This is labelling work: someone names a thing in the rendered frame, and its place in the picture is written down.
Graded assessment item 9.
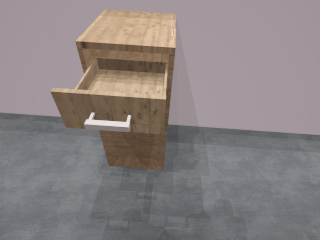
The cabinet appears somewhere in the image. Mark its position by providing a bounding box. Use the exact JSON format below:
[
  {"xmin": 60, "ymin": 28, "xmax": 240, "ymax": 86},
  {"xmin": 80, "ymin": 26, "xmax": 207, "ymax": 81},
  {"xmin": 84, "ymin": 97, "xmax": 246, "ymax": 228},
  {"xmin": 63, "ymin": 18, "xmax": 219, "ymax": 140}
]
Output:
[{"xmin": 75, "ymin": 9, "xmax": 176, "ymax": 170}]

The drawer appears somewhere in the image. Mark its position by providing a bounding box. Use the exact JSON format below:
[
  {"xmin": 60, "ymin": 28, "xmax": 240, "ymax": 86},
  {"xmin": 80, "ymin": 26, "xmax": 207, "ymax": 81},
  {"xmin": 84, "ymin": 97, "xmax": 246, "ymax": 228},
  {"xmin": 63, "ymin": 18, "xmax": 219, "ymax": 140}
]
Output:
[{"xmin": 50, "ymin": 57, "xmax": 168, "ymax": 135}]

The handle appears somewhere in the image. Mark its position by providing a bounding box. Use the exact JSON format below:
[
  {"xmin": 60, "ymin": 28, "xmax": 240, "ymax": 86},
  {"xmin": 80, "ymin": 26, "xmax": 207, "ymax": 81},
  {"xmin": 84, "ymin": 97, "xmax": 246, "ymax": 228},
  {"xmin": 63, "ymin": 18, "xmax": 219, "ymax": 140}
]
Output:
[{"xmin": 84, "ymin": 112, "xmax": 131, "ymax": 132}]

